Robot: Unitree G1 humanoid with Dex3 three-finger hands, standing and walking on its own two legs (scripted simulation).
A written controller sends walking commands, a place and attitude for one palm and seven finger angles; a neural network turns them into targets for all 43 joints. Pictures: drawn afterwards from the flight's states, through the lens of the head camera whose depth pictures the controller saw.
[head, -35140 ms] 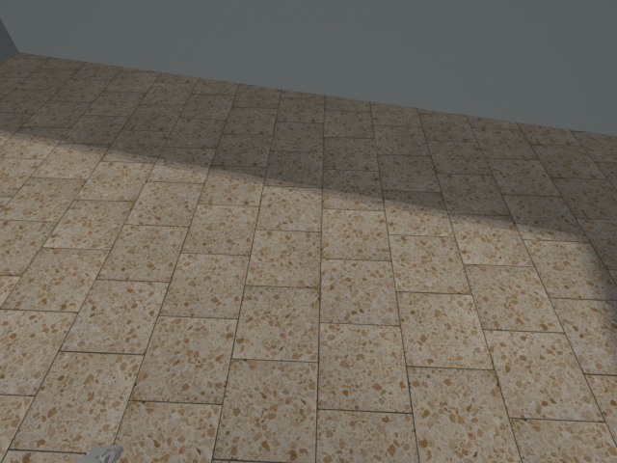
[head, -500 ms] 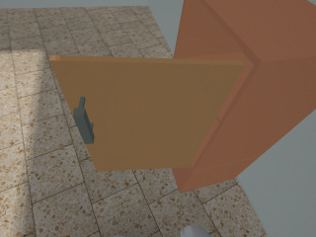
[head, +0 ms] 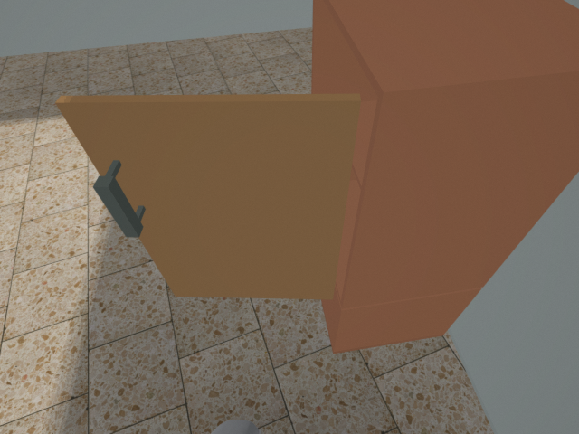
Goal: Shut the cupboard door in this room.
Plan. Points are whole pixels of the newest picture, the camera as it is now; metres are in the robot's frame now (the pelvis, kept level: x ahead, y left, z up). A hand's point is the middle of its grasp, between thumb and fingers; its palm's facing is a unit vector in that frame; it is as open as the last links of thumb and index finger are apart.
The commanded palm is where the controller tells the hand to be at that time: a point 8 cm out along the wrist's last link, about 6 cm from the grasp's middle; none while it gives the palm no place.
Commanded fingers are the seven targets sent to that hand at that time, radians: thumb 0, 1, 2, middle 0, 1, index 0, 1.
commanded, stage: come to a stop and stand still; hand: left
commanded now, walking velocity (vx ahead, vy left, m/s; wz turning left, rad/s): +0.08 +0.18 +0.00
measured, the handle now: (124, 199) +0.46 +0.32 +0.04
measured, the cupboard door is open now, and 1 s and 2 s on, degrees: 79 79 79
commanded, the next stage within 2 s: look again from close up in 1.94 s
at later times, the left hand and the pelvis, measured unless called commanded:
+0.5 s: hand out of the picture -0.08 +0.26 -0.18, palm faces +0.11 -0.98 -0.16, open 7.3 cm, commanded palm none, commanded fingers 0.00 0.90 0.90 -0.20 -0.30 -0.20 -0.30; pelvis -0.04 +0.07 +0.01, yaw +3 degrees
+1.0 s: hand out of the picture +0.06 +0.20 -0.17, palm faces -0.06 -0.97 -0.22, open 7.3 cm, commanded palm none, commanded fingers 0.00 0.90 0.90 -0.20 -0.30 -0.20 -0.30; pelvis -0.03 +0.03 -0.01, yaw -1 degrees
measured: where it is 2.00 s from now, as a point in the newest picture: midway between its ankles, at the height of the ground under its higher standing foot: outside the picture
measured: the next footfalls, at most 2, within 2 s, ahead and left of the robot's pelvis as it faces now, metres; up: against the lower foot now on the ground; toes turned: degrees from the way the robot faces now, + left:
left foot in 0.34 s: +0.01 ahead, +0.17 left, +0.00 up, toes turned +6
right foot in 0.80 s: +0.02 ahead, -0.05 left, +0.00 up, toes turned +0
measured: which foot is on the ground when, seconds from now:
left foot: up 0.00-0.32, down 0.34-1.00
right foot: down 0.00-0.34, up 0.36-0.78, down 0.80-1.00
